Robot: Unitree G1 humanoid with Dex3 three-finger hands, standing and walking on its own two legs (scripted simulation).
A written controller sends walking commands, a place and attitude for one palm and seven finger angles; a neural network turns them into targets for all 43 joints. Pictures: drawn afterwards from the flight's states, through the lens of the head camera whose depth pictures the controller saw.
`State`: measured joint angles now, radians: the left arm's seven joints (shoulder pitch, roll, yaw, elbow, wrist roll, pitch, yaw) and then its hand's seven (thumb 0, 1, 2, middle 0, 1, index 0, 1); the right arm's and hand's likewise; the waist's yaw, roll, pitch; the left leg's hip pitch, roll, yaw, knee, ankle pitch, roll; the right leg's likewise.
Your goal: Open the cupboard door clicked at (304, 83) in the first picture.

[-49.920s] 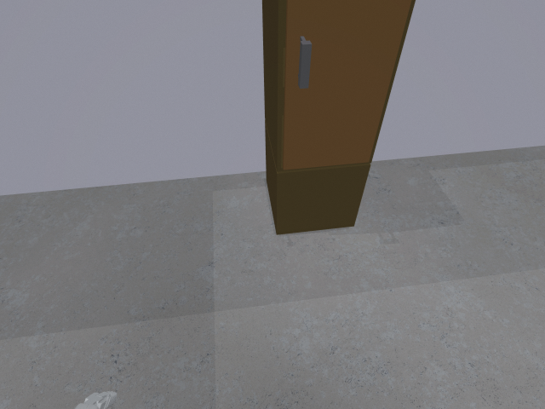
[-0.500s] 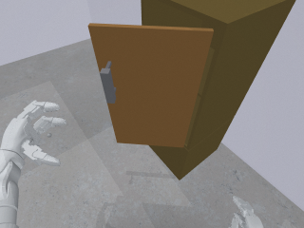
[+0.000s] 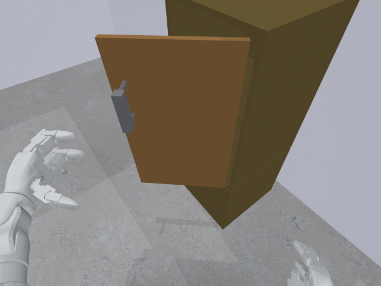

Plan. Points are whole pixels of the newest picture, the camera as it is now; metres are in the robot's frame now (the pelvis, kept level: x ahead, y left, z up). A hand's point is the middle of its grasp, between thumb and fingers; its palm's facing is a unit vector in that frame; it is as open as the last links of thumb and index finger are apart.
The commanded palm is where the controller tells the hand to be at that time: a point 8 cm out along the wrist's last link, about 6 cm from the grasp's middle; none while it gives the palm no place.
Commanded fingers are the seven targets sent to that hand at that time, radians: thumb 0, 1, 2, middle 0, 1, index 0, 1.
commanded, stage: move the hooked fingers beside the handle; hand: left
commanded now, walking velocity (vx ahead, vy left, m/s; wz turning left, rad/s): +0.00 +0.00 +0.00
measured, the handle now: (126, 107) +0.52 +0.22 +0.09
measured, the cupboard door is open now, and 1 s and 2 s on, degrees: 48 48 48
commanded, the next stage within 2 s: none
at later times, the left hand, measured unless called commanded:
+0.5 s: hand (73, 148) +0.36 +0.29 +0.10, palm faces +0.03 -1.00 -0.02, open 14.0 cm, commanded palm +0.33 +0.33 +0.11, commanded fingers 0.00 -0.50 0.30 -0.30 -1.20 -0.30 -1.20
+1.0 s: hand (82, 133) +0.40 +0.28 +0.11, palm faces +0.01 -1.00 +0.00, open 14.0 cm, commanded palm +0.38 +0.33 +0.10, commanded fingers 0.00 -0.50 0.30 -0.30 -1.20 -0.30 -1.20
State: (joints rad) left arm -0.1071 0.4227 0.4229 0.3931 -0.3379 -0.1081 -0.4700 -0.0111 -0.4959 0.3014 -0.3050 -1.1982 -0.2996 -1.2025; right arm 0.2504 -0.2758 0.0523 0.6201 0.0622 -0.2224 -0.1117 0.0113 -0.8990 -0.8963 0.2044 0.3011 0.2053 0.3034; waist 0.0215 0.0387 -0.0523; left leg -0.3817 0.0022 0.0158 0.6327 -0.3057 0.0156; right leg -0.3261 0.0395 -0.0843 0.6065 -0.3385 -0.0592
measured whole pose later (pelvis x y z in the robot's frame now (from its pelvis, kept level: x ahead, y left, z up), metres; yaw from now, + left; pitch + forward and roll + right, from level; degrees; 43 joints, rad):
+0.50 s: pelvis +0.00 +0.01 +0.00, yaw -1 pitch +7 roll -1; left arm -0.34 0.50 0.47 0.69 -0.29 -0.18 -0.49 -0.01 -0.49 0.30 -0.30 -1.20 -0.30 -1.20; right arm 0.33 -0.30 0.03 0.64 0.06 -0.16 -0.10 0.01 -0.90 -0.90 0.20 0.30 0.20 0.30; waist -0.03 0.02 -0.05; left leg -0.46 0.00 0.04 0.67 -0.32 0.03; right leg -0.41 0.04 -0.06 0.63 -0.34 -0.04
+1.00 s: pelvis +0.00 +0.04 +0.00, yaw -1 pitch +8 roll -2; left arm -0.55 0.46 0.37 0.82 -0.23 -0.21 -0.39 -0.01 -0.50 0.30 -0.30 -1.20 -0.30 -1.20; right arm 0.32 -0.27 0.05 0.64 0.04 -0.10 -0.08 0.01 -0.90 -0.90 0.21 0.30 0.21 0.30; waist -0.04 0.01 -0.06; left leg -0.50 -0.03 0.04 0.68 -0.32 0.07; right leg -0.44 0.01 -0.06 0.63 -0.33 -0.01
